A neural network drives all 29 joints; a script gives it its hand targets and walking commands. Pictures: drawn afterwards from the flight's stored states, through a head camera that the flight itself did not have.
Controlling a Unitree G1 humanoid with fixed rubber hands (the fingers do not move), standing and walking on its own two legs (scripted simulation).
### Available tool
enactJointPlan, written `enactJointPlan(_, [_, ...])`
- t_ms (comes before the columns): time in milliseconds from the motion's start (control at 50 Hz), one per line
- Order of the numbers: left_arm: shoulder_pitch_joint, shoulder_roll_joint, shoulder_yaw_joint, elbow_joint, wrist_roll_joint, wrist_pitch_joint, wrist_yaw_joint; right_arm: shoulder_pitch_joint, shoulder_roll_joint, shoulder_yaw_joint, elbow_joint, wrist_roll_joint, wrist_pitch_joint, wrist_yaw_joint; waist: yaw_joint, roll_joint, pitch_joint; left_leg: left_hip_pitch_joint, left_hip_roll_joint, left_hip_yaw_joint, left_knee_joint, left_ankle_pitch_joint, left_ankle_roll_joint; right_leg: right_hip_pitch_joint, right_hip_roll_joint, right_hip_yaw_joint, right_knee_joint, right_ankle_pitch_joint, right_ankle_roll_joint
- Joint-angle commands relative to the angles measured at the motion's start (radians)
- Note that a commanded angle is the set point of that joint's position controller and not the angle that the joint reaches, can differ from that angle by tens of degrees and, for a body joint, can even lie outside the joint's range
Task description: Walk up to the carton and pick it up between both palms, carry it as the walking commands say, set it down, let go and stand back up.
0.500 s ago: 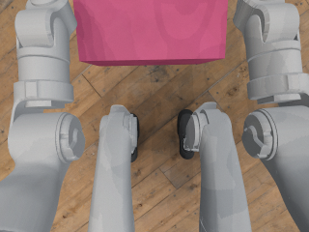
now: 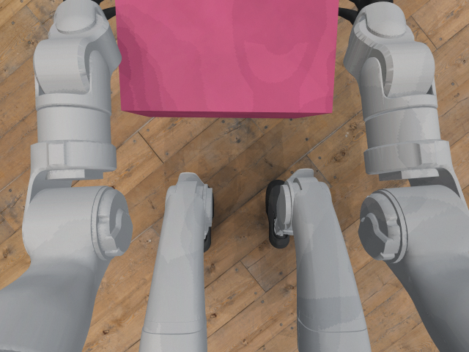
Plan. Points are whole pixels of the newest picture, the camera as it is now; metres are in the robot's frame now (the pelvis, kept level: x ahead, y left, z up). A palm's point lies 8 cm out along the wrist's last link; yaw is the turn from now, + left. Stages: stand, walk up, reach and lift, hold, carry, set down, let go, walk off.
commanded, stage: reach and lift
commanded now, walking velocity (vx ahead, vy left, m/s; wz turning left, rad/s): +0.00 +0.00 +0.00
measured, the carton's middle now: (226, 11) +0.58 +0.03 -0.11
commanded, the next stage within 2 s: none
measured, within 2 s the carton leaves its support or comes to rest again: neither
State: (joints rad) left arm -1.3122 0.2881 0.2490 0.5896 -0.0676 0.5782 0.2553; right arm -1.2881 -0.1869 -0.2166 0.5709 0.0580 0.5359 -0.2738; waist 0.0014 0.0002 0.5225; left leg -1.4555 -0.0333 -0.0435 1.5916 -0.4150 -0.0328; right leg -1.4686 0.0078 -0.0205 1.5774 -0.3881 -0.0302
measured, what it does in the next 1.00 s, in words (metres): rises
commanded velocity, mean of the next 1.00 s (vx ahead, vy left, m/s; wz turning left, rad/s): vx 0.00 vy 0.00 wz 0.00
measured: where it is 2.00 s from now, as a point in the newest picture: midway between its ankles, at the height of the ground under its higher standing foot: (239, 228)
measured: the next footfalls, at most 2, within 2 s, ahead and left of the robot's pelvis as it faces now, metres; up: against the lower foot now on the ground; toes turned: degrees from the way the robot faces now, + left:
none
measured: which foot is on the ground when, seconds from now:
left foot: down 0.00-1.00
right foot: down 0.00-1.00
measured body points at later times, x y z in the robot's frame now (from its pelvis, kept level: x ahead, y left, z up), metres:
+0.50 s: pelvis -0.01 -0.01 +0.05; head +0.26 -0.01 +0.40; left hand +0.52 +0.19 +0.04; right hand +0.53 -0.16 +0.03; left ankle +0.16 +0.13 -0.52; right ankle +0.17 -0.11 -0.52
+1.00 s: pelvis +0.01 +0.00 +0.12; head +0.24 +0.01 +0.50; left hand +0.50 +0.20 +0.11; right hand +0.50 -0.15 +0.11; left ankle +0.16 +0.13 -0.52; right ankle +0.17 -0.11 -0.52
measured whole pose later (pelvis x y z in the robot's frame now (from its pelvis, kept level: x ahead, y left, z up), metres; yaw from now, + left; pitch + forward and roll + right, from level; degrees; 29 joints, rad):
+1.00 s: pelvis +0.01 +0.00 +0.12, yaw +1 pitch +6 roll +0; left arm -1.04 0.18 0.25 0.51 -0.04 0.57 0.25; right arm -1.02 -0.09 -0.25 0.46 -0.01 0.56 -0.24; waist 0.00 0.00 0.48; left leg -0.93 -0.04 -0.07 1.10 -0.27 -0.03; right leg -0.93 0.01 -0.02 1.08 -0.25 -0.03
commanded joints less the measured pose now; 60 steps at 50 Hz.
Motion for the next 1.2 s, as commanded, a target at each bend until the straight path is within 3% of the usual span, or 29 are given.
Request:
enactJointPlan(0, [-0.790,-1.168,-0.552,-0.245,-0.192,-0.080,-0.536,-0.894,1.028,0.552,-0.371,0.209,-0.060,0.514,0.032,0.042,-2.847,0.759,-0.107,0.065,-0.266,0.207,0.022,0.988,0.125,0.048,-0.239,0.229,0.014])
enactJointPlan(100, [-0.956,-1.083,-0.649,-0.492,-0.260,-0.069,-0.499,-0.962,1.001,0.628,-0.537,0.278,-0.031,0.481,0.032,0.059,-3.117,0.934,-0.114,0.058,-0.283,0.318,0.020,1.157,0.128,0.069,-0.262,0.357,0.019])
enactJointPlan(120, [-0.956,-1.063,-0.649,-0.509,-0.262,-0.067,-0.493,-0.948,1.011,0.637,-0.529,0.284,-0.020,0.474,0.046,0.043,-3.108,0.930,-0.114,0.060,-0.288,0.315,0.024,1.178,0.127,0.075,-0.268,0.353,0.024])
enactJointPlan(200, [-1.007,-1.034,-0.649,-0.561,-0.264,-0.061,-0.480,-0.888,1.038,0.609,-0.458,0.277,0.009,0.460,0.040,0.050,-3.026,0.926,-0.105,0.061,-0.333,0.243,0.025,1.200,0.116,0.089,-0.311,0.288,0.027])
enactJointPlan(240, [-0.994,-1.043,-0.624,-0.503,-0.240,-0.058,-0.485,-0.856,1.058,0.576,-0.391,0.254,0.015,0.464,0.041,0.049,-2.922,0.890,-0.098,0.060,-0.363,0.171,0.028,1.174,0.107,0.098,-0.343,0.210,0.025])
enactJointPlan(360, [-0.882,-1.128,-0.474,-0.144,-0.133,-0.063,-0.558,-0.782,1.153,0.454,-0.082,0.153,0.007,0.514,0.050,0.007,-2.440,0.654,-0.078,0.064,-0.451,-0.134,0.046,1.029,0.070,0.126,-0.469,-0.164,0.020])
enactJointPlan(420, [-0.829,-1.151,-0.421,-0.056,-0.102,-0.071,-0.588,-0.751,1.197,0.426,0.005,0.134,0.002,0.542,0.071,-0.009,-2.333,0.634,-0.071,0.061,-0.491,-0.177,0.055,1.011,0.061,0.131,-0.522,-0.253,0.025])
enactJointPlan(440, [-0.796,-1.159,-0.415,-0.046,-0.098,-0.071,-0.598,-0.734,1.210,0.428,0.012,0.129,0.000,0.548,0.070,-0.021,-2.341,0.643,-0.073,0.059,-0.492,-0.157,0.056,1.034,0.061,0.133,-0.532,-0.239,0.026])
enactJointPlan(500, [-0.730,-1.204,-0.474,-0.111,-0.127,-0.081,-0.608,-0.769,1.194,0.490,-0.169,0.157,-0.029,0.544,0.048,-0.010,-2.566,0.761,-0.087,0.061,-0.483,0.029,0.055,1.162,0.075,0.109,-0.517,-0.009,0.032])
enactJointPlan(560, [-0.771,-1.194,-0.570,-0.294,-0.186,-0.081,-0.604,-0.793,1.180,0.582,-0.371,0.204,-0.033,0.525,0.026,0.014,-2.867,0.905,-0.102,0.051,-0.483,0.183,0.055,1.333,0.082,0.123,-0.511,0.195,0.030])
enactJointPlan(620, [-0.827,-1.169,-0.657,-0.477,-0.234,-0.068,-0.579,-0.797,1.145,0.645,-0.501,0.238,-0.017,0.512,0.016,0.051,-3.078,1.070,-0.111,0.033,-0.513,0.298,0.042,1.441,0.094,0.114,-0.521,0.334,0.026])
enactJointPlan(640, [-0.816,-1.167,-0.692,-0.550,-0.250,-0.070,-0.563,-0.793,1.136,0.669,-0.566,0.258,-0.018,0.501,0.024,0.061,-3.148,1.138,-0.117,0.030,-0.516,0.403,0.038,1.491,0.102,0.112,-0.513,0.452,0.025])
enactJointPlan(700, [-0.735,-1.152,-0.716,-0.620,-0.243,-0.063,-0.525,-0.703,1.110,0.671,-0.600,0.249,-0.006,0.483,0.016,0.062,-3.097,1.206,-0.122,0.015,-0.541,0.528,0.030,1.518,0.120,0.109,-0.516,0.602,0.023])
enactJointPlan(780, [-0.603,-1.164,-0.700,-0.536,-0.193,-0.065,-0.505,-0.536,1.094,0.608,-0.459,0.179,-0.007,0.492,0.005,0.071,-2.814,1.193,-0.104,-0.001,-0.598,0.477,0.021,1.391,0.114,0.103,-0.568,0.521,0.019])
enactJointPlan(880, [-0.481,-1.272,-0.608,-0.236,-0.113,-0.077,-0.545,-0.433,1.146,0.507,-0.191,0.076,-0.025,0.536,-0.021,0.062,-2.387,1.054,-0.084,-0.012,-0.692,0.205,0.031,1.211,0.085,0.093,-0.669,0.232,0.006])
enactJointPlan(1000, [-0.443,-1.335,-0.509,-0.055,-0.065,-0.085,-0.608,-0.474,1.184,0.456,-0.095,0.040,-0.046,0.586,-0.021,0.045,-2.164,0.977,-0.068,-0.003,-0.765,0.004,0.046,1.168,0.072,0.075,-0.743,0.011,0.009])
enactJointPlan(1060, [-0.511,-1.352,-0.508,-0.087,-0.077,-0.092,-0.634,-0.554,1.199,0.477,-0.149,0.068,-0.056,0.600,-0.023,0.031,-2.197,0.998,-0.068,0.002,-0.788,-0.035,0.053,1.234,0.066,0.092,-0.783,-0.061,0.019])
enactJointPlan(1140, [-0.636,-1.316,-0.562,-0.269,-0.139,-0.105,-0.626,-0.628,1.246,0.560,-0.278,0.137,-0.047,0.592,0.009,0.029,-2.431,1.123,-0.086,-0.002,-0.791,0.104,0.060,1.393,0.062,0.123,-0.806,0.070,0.030])
enactJointPlan(1180, [-0.696,-1.281,-0.608,-0.381,-0.167,-0.102,-0.618,-0.631,1.256,0.594,-0.334,0.163,-0.032,0.583,0.008,0.023,-2.563,1.191,-0.088,-0.004,-0.803,0.152,0.060,1.506,0.063,0.146,-0.827,0.120,0.033])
